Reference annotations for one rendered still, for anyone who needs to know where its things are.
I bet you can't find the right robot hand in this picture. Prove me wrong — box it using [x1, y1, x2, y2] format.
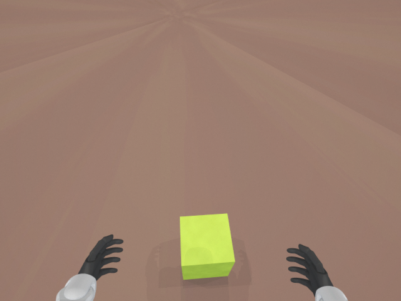
[286, 244, 333, 296]

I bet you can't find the left robot forearm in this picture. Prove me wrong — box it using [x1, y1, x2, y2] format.
[56, 273, 96, 301]

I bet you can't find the carton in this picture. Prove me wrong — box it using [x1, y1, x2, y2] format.
[180, 214, 235, 280]

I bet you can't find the left robot hand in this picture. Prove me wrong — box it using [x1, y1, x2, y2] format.
[78, 235, 123, 281]

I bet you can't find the right robot forearm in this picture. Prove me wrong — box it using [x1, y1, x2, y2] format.
[315, 286, 348, 301]

